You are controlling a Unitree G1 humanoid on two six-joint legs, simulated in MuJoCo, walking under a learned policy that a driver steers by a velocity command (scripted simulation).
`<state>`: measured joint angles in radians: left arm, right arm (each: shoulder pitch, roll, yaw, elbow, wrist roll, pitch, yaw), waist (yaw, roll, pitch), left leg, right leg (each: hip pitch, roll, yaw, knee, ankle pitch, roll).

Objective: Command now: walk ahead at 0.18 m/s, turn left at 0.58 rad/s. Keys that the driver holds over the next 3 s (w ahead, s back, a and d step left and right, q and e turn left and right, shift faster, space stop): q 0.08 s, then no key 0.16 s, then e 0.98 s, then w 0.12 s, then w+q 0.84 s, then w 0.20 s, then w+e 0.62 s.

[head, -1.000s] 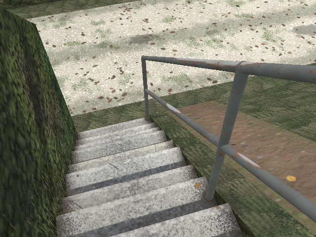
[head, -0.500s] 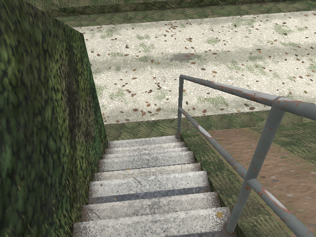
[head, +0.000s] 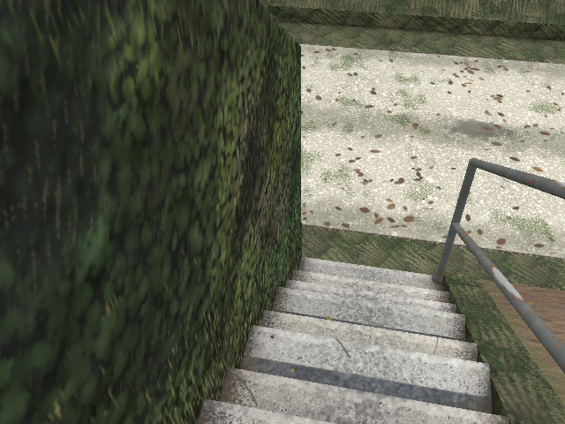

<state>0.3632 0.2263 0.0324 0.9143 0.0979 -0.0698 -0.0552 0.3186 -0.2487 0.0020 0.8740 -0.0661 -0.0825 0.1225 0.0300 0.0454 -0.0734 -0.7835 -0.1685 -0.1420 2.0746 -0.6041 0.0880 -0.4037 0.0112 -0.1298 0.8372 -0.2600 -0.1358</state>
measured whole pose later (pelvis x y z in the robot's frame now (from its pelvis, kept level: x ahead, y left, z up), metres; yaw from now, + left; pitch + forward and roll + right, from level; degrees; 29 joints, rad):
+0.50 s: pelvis +0.17 +0.07 -0.19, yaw +3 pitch +2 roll +2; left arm 0.35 0.17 -0.02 0.88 -0.01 -0.06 -0.06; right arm 0.20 -0.22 -0.01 0.81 -0.03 -0.13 0.08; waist 0.08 -0.03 -0.03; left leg -0.50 0.00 0.19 0.70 -0.24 0.09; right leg -0.84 -0.11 0.04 1.61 -0.42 0.16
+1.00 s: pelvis +0.22 -0.03 -0.17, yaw -15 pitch +5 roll +2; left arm 0.34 0.30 0.06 0.73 0.03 -0.07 -0.09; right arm 0.17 -0.26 -0.05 0.69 -0.05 -0.11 -0.05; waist 0.00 -0.03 -0.07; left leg -0.91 0.02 -0.03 1.51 -0.39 -0.04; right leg -0.45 0.04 -0.03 0.67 -0.31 -0.09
